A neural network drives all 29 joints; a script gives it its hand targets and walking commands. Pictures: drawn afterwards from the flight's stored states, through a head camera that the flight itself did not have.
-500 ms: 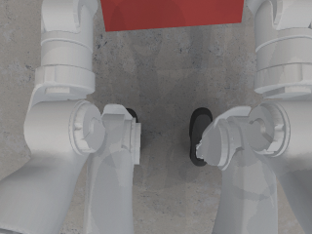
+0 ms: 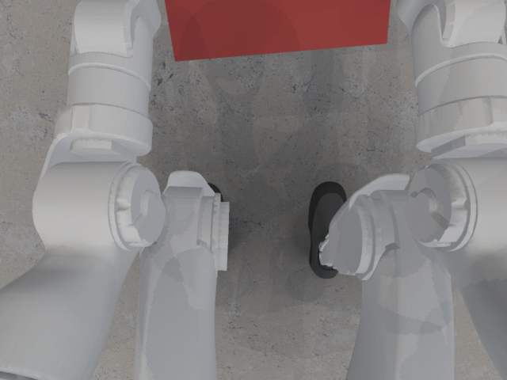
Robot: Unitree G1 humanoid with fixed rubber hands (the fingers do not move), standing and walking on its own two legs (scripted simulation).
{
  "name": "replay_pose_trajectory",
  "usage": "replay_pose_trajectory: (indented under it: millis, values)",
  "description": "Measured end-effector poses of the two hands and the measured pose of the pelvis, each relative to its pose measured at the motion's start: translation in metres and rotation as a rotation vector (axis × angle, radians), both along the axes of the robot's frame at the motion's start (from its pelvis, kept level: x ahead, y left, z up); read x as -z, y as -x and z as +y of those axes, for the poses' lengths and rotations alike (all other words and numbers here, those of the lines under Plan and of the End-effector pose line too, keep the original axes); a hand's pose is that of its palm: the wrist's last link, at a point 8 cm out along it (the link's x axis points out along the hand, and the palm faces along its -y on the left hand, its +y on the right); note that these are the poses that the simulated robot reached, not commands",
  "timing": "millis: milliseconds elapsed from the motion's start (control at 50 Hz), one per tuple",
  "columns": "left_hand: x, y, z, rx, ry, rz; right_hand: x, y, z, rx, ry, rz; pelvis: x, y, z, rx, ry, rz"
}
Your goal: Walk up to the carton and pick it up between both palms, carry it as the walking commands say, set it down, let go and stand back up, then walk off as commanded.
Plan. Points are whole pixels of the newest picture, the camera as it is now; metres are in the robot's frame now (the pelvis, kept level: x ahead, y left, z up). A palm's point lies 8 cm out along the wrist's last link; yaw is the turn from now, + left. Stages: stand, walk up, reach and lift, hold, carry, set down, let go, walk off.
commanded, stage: set down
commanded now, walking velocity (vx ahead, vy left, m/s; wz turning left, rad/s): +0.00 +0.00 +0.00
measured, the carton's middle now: out of the picture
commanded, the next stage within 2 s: none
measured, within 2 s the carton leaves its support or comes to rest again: rests again in 0.46 s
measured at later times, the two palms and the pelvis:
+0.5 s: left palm out of the picture +0.56 +0.16 -0.20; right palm out of the picture +0.57 -0.13 -0.19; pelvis +0.00 +0.00 -0.01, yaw +0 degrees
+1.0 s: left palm out of the picture +0.56 +0.16 -0.21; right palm out of the picture +0.58 -0.14 -0.20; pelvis +0.00 +0.00 -0.02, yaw +0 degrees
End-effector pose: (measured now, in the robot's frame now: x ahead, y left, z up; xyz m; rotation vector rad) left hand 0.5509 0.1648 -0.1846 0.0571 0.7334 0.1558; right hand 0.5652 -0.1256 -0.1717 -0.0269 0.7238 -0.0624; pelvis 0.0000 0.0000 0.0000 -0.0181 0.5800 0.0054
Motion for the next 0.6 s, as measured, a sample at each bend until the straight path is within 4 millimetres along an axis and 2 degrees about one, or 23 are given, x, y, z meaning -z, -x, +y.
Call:
replay_pose_trajectory:
  millis: [180, 600]
  values:
    - [0.01, 0.0, 0.004, 0.017, 0.004, 0.015, 0.008, -0.002, 0.002, -0.011, -0.009, 0.014, 0.004, -0.001, 0.0, 0.0, -0.001, 0.009]
    - [0.016, -0.007, -0.004, 0.053, 0.031, 0.002, 0.022, -0.005, -0.009, -0.011, 0.004, 0.028, 0.015, -0.001, -0.002, -0.002, -0.006, 0.015]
